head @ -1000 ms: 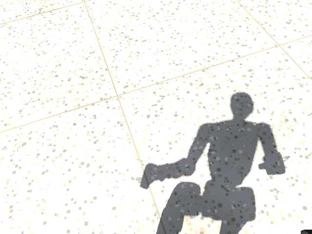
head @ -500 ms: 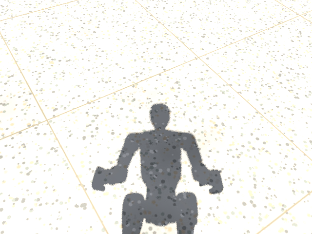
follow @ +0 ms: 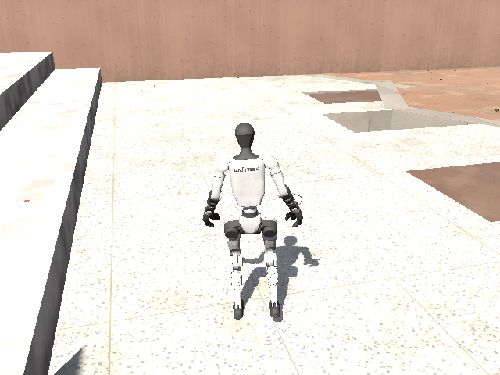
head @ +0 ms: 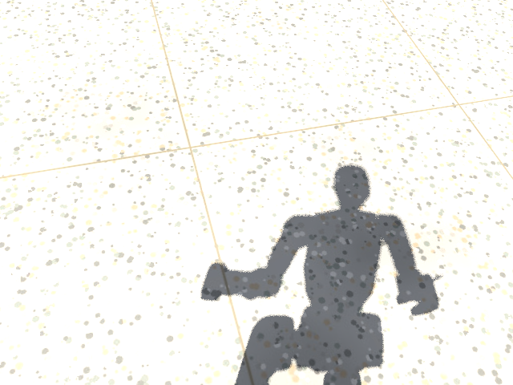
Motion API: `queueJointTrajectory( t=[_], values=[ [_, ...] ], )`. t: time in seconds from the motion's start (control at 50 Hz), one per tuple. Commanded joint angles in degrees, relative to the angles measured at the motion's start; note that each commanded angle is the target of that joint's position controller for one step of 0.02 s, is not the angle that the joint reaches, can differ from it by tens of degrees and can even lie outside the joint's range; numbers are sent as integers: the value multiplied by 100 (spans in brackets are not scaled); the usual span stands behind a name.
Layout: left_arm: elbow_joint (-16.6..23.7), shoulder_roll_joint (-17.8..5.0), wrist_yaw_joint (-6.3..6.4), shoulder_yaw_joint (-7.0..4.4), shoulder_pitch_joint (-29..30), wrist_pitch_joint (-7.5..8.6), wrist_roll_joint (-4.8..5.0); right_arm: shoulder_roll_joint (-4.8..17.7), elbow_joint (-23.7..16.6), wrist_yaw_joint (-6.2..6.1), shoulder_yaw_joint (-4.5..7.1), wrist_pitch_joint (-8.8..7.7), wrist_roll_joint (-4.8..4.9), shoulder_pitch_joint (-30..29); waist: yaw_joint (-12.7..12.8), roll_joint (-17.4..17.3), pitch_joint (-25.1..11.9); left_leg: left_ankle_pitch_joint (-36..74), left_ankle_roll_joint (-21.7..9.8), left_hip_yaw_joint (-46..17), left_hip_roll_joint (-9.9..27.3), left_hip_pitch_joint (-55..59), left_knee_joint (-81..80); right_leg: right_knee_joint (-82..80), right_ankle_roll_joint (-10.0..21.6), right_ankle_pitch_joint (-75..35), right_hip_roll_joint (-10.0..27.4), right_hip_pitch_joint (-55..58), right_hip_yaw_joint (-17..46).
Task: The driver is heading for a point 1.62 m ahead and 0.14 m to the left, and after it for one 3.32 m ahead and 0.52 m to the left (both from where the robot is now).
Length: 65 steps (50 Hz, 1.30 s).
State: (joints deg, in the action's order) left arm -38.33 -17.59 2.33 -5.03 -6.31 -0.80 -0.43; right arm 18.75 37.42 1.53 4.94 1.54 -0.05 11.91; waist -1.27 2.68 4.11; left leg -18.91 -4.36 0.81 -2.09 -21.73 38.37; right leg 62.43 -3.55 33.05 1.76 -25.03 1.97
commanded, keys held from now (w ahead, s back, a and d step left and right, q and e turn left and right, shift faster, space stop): q+shift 0.34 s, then shift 0.14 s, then e+shift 0.24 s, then w+e+shift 0.28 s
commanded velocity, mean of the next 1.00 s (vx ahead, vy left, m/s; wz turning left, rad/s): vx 0.12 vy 0.00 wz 0.21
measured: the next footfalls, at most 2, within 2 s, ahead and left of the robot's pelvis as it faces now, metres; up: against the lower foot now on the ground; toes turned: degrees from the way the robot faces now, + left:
right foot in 0.46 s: +0.17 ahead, -0.10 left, +0.00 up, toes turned +34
left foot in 0.78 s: +0.03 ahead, +0.11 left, +0.00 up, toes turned +10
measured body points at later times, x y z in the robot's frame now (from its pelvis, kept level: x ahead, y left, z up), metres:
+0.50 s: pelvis +0.06 -0.02 +0.01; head +0.09 -0.01 +0.46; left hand +0.08 +0.32 -0.07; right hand +0.35 -0.21 -0.06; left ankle +0.01 +0.08 -0.71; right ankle +0.13 -0.12 -0.72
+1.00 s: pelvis +0.12 +0.01 +0.02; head +0.13 +0.02 +0.47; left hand +0.23 +0.32 -0.07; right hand +0.22 -0.28 -0.08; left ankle +0.00 +0.10 -0.72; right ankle +0.21 -0.14 -0.63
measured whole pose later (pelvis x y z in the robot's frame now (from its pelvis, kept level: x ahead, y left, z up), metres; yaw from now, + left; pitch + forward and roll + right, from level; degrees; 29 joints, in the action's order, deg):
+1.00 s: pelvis +0.12 +0.01 +0.02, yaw +8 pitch +1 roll +0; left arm -37.9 -20.2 -0.8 -4.9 -13.2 1.0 2.3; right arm 17.1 41.3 -1.2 3.6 -4.8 -0.6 21.0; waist -3.5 2.1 -0.8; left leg -18.2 -1.0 2.0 -0.7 0.9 15.9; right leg 67.0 -1.6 10.7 2.7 -40.8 4.4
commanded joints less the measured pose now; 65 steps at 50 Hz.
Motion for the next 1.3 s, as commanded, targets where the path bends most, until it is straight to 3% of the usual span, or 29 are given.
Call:
queueJointTrajectory(
  t=[0.02, 0.08, 0.18, 0.26, 0.34, 0.42, 0.44, 0.46, 0.48, 0.5, 0.52, 0.56, 0.6, 0.64, 0.66, 0.72, 0.76, 0.78, 0.8, 0.82, 0.84, 0.88, 0.92, 1.06, 1.16, 1.22, 1.26, 1.28, 1.3],
  values=[
    [593, -690, 90, -161, 362, 164, -42, 1035, -475, -149, 252, -196, 148, -65, 26, -672, -759, 2164, -1020, -2779, 1616, 1779, -1908, 597, 122, -585, -32, -1734, 593],
    [473, -522, 14, -139, 223, 184, -37, 958, -597, -337, 200, -62, 111, -236, 167, -787, -949, 2509, -813, -2351, 1164, 1454, -1873, 182, -20, -1335, -298, -1104, 521],
    [419, -377, -22, -74, 410, 194, 24, 1039, -643, -451, 249, 37, 152, -92, 79, -873, -887, 1945, -721, -2714, 960, 1547, -1792, -1003, -201, -1623, -587, -1082, 656],
    [393, -426, -67, -87, 562, 256, 49, 1070, -734, -456, 282, 98, 144, -168, 13, -1093, -787, 1541, -642, -3134, 812, 1350, -1694, -1702, -208, -1681, -690, -775, 772],
    [364, -524, -141, -123, 603, 382, 75, 1085, -824, -412, 301, 145, 145, -230, -57, -1257, -883, 2177, -623, -3574, 748, 1454, -1434, -2382, -116, -1573, -753, -310, 837],
    [142, -650, -248, -186, 108, 456, 74, 918, -902, -379, 198, 179, 169, -477, 108, -1285, -1083, 2685, -437, -3541, 566, 1409, -982, -3735, 72, -2309, -546, 872, 569],
    [121, -669, -246, -196, 76, 454, 47, 802, -872, -373, 146, 173, 182, -394, 107, -1039, -1076, 1990, -267, -3387, 367, 1148, -778, -4224, 200, -3011, -310, 1400, 661],
    [238, -899, -220, -204, 209, 413, -33, 520, -789, -335, 45, 160, 84, 60, -131, 14, -1248, -26, 17, -2794, -116, 694, 98, -4365, 620, -3705, 688, 2014, 1645],
    [230, -1182, -215, -232, 187, 347, -170, 629, -861, -341, 75, 122, 117, 205, -266, 1183, -838, -2126, 395, -1835, -993, -377, 1169, -4401, 1585, -4843, 1562, 2082, 2760],
    [210, -981, -217, -193, 38, 361, -136, 1038, -803, -358, 182, 66, 9, 186, -135, 932, -788, -2094, 709, -1657, -664, -642, 2283, -4459, 2125, -4513, 2014, 1750, 3416],
    [233, -687, -205, -78, 126, 369, -66, 1124, -674, -371, 211, 61, 16, 47, -96, 476, -714, -1639, 826, -1664, -468, -517, 2619, -4373, 2001, -4043, 1717, 1530, 2955],
    [174, -217, -226, 159, 345, 344, 26, 565, -516, -360, 37, 121, -100, -34, -142, 277, -679, -1093, 1037, -1540, -180, -172, 2160, -4399, 1461, -2942, 986, 1369, 2277],
    [136, -538, -225, 88, 304, 214, 110, 291, -578, -293, -64, 69, -114, -272, -58, 579, -431, -917, 1128, -780, -35, 15, 1062, -4414, 1306, -3124, 484, 1293, 1961],
    [134, -1107, -182, -131, -148, 78, 132, 303, -630, -310, -50, -27, -4, -608, 245, 742, -470, -1064, 1101, -541, -262, 79, 338, -4268, 1378, -3493, 402, 1655, 2201],
    [147, -1191, -170, -170, -278, 48, 131, 355, -603, -321, -22, -61, 59, -604, 290, 766, -605, -973, 1071, -607, -319, 97, 94, -4238, 1432, -3574, 481, 1905, 2452],
    [218, -1135, -132, -210, -240, 11, 244, 429, -477, -340, 32, -153, 134, -442, 216, 851, -825, -565, 935, -782, -340, 266, -701, -4173, 1445, -3839, 570, 2243, 2950],
    [241, -998, -29, -191, -187, -77, 382, 383, -270, -279, 59, -245, 182, 54, -77, 667, -1100, 200, 640, -603, -269, 1421, -1921, -4293, 1235, -1199, 231, 1509, 2840],
    [307, -857, 3, -146, -114, -87, 363, 513, -120, -283, 120, -274, 202, 420, -246, 495, -1077, 364, 382, -815, 190, 2666, -2125, -4076, 927, 93, -46, 193, 2595],
    [487, -448, -11, -28, 9, -35, 308, 968, -22, -307, 225, -298, 85, 954, -465, -623, -1098, -1219, -184, -2183, 1411, 3679, -2298, -2705, 521, 565, -559, -1444, 1565],
    [709, -337, -46, 17, 244, 100, 324, 1192, -15, -232, 270, -399, -102, 770, -447, -1431, -477, -2090, -656, -3569, 2350, 3091, -2872, -1550, 443, -204, -644, -2349, 1025],
    [719, -613, -88, -36, 223, 184, 282, 901, -148, -254, 181, -514, -153, 311, -245, -1239, -137, -2110, -657, -3380, 2397, 2776, -2904, -937, 407, -722, -135, -2550, 929],
    [458, -675, -171, -88, -201, 232, 226, 518, -176, -339, 66, -622, 9, 139, -128, -1118, -149, -1403, -302, -2472, 1933, 3005, -2909, -281, 266, -1410, 27, -2691, 712],
    [476, -491, -281, -24, -194, 283, 242, 439, -43, -337, 11, -684, -1, 502, -278, -1009, 6, -620, -226, -1733, 1733, 2921, -2952, 439, 221, -1924, 207, -2978, 490],
    [850, -341, -478, 121, 356, 331, 305, 543, 229, -207, -13, -753, -119, 1027, -433, -770, 633, 620, -268, -195, 1621, 2387, -3257, 219, 116, -3072, 450, -3265, 192],
    [1164, -37, -744, 338, 1195, 410, 334, 713, 557, -209, -9, -663, -58, 1344, -569, -533, 1004, 1972, -110, 751, 1739, 2616, -3340, -1187, 561, -3099, 444, -2777, -600],
    [1205, -351, -752, 220, 867, 383, 325, 1160, 629, -276, 60, -563, -75, 1257, 4, -1114, 226, 7282, 8, 1255, 1756, 2861, -2078, -1536, 1006, -2389, -364, -1084, -1362],
    [808, -1099, -676, -159, -1075, 286, 386, 1394, 562, -314, 118, -522, -53, 1091, 1139, -1337, -999, 8575, 55, 1232, 1859, 2093, 337, -1732, 1439, -2112, -814, 1740, -1272],
    [431, -1488, -550, -394, -2298, 176, 426, 1189, 411, -328, 47, -627, -30, 1061, 1618, -814, -1394, 6051, 261, 1071, 1460, 460, 2141, -2286, 1637, -2200, -615, 3940, -405],
    [542, -2021, -438, -454, -1926, 185, 406, 168, 1, -236, -263, -848, -102, 1562, 646, 1352, -1988, -695, 626, 566, 133, -2100, 4917, -3203, 2765, -558, 1072, 5874, 3160]
  ],
)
